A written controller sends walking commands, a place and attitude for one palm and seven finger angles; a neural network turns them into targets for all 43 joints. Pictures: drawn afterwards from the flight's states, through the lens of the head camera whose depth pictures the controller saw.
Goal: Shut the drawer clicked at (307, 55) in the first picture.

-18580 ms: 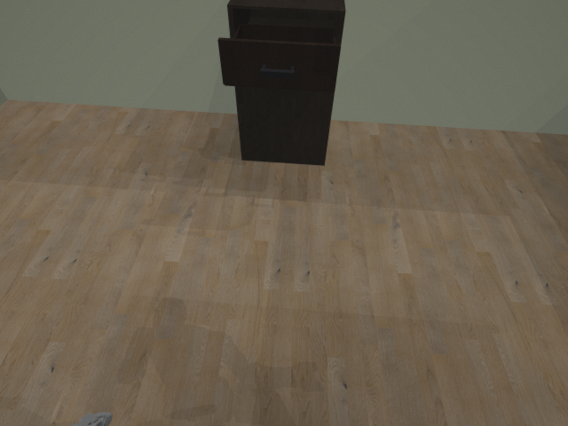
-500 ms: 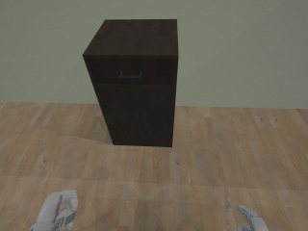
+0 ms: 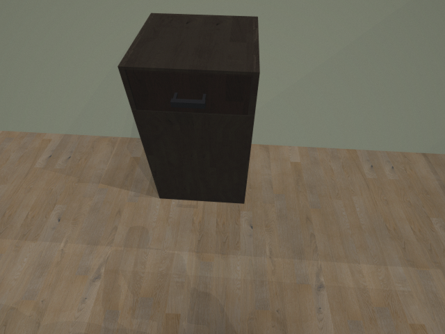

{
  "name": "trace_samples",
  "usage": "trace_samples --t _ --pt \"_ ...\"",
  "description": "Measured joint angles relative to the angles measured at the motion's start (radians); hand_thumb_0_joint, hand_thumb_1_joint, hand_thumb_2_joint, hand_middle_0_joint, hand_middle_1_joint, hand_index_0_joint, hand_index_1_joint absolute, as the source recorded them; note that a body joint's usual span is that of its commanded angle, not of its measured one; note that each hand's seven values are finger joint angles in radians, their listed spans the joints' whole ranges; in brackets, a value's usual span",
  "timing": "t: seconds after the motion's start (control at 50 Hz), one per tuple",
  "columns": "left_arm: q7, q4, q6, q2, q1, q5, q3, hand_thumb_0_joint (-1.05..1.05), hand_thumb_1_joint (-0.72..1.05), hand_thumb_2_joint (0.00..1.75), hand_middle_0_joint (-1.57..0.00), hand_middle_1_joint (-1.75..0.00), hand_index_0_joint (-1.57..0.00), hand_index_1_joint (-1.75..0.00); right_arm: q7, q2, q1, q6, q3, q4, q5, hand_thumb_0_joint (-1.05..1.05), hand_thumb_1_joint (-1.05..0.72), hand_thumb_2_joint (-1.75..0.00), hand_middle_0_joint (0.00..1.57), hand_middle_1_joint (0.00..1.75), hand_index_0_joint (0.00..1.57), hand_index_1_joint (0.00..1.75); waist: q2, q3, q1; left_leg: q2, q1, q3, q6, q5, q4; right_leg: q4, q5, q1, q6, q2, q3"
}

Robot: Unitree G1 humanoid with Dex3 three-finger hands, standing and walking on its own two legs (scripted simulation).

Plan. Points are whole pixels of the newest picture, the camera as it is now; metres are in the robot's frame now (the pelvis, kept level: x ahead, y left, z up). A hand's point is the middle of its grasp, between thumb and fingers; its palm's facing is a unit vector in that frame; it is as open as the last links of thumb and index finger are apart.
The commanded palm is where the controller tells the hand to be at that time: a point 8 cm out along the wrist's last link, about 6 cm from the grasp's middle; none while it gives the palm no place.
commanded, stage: let the arm hang, fingers relaxed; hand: left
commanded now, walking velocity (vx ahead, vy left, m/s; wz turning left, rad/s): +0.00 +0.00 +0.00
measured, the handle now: (189, 99) +0.83 +0.17 -0.09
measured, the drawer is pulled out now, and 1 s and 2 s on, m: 0.00 0.00 0.00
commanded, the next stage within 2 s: look to check the result in 0.44 s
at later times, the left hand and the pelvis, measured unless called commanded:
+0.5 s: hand out of the picture -0.01 +0.15 -0.18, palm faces +0.04 -0.98 -0.17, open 7.4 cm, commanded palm none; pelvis +0.00 -0.01 +0.00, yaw -1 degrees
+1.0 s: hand out of the picture +0.00 +0.13 -0.17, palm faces +0.04 -0.98 -0.18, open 7.4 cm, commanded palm none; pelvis +0.02 -0.02 +0.00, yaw -1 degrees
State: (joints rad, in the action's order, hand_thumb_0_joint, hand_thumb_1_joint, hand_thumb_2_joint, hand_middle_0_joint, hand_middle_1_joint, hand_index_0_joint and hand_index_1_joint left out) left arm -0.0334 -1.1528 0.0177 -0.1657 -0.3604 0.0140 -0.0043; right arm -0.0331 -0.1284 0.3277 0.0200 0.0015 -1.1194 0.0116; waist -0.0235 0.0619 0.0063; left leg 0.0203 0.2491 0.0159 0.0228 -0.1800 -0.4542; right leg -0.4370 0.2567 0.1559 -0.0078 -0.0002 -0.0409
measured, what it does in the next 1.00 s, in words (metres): stands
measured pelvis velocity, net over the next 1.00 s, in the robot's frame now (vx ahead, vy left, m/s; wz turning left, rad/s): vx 0.02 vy -0.02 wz -0.01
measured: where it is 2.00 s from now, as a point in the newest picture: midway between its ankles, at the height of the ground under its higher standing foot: outside the picture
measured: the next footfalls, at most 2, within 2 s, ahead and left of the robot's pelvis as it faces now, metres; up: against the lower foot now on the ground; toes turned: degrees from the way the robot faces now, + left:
none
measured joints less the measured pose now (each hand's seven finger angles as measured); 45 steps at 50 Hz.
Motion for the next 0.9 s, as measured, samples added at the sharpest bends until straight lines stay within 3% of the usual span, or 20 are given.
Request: trace_samples --t 0.24,0.9 --pt "-0.005 0.024 -0.018 0.069 0.055 0.002 0.001 0.01 0.91 0.9 -0.22 -0.32 -0.22 -0.32 -0.005 0.027 -0.01 -0.013 0.007 -0.01 0.005 0.0 -0.92 -0.9 0.2 0.3 0.2 0.29 0.013 -0.037 -0.007 -0.002 -0.007 -0.008 -0.004 -0.005 -0.002 -0.019 0.011 0.004 -0.003 0.0 0.008" --pt "-0.006 0.009 -0.021 0.055 0.05 -0.001 -0.007 0.01 0.91 0.9 -0.2 -0.3 -0.2 -0.3 -0.013 0.011 -0.03 -0.02 0.011 -0.017 0.002 0.0 -0.91 -0.9 0.2 0.3 0.19 0.29 0.008 -0.012 -0.005 -0.024 -0.033 -0.003 -0.029 -0.017 0.015 0.0 0.021 -0.021 -0.028 0.024 0.006"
